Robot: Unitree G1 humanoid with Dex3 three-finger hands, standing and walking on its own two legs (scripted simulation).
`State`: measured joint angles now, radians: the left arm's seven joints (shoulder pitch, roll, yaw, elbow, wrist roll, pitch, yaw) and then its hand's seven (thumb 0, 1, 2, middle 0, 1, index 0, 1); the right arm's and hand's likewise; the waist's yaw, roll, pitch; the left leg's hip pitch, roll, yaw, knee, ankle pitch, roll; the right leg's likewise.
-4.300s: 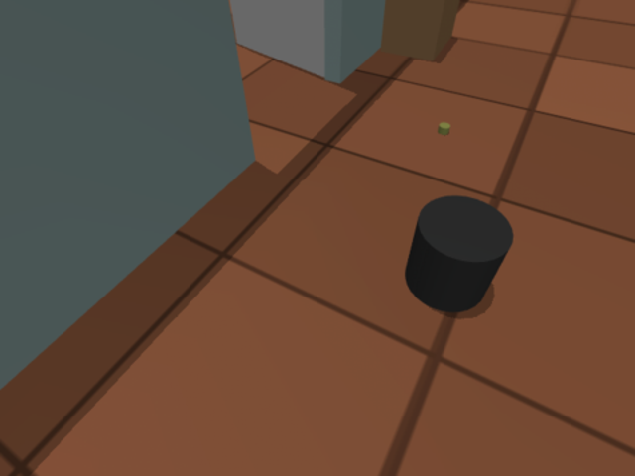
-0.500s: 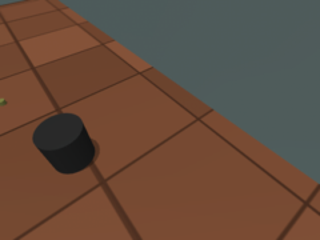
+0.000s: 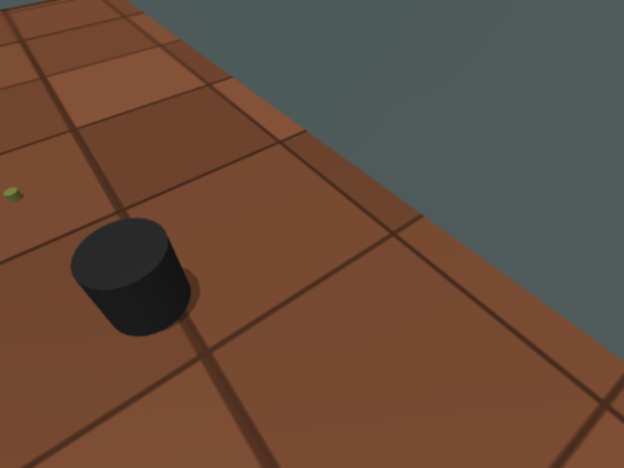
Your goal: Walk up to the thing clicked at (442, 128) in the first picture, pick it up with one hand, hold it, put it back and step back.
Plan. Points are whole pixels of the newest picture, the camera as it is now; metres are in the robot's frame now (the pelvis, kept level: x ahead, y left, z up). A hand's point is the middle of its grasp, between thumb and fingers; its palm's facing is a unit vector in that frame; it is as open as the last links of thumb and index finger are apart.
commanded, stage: stand
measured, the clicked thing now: (12, 194) +1.49 +1.54 -0.76
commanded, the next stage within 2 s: walk up in 1.74 s
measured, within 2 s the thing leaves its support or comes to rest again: neither
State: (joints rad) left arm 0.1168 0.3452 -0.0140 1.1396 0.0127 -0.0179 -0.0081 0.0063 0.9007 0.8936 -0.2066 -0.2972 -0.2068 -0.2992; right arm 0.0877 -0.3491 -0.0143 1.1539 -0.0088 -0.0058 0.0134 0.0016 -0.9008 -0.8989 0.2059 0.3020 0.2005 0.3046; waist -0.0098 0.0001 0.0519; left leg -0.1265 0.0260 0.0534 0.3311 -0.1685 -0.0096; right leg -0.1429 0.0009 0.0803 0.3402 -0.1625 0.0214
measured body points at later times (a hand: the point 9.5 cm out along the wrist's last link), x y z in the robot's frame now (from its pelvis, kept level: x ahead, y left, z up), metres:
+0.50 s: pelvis +0.01 +0.00 +0.00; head +0.02 +0.01 +0.45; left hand +0.10 +0.30 -0.13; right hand +0.09 -0.30 -0.13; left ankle +0.01 +0.12 -0.75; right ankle +0.02 -0.13 -0.75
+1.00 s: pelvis +0.02 +0.01 +0.00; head +0.03 +0.01 +0.45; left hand +0.09 +0.31 -0.13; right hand +0.09 -0.29 -0.13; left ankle +0.01 +0.12 -0.75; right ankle +0.02 -0.13 -0.75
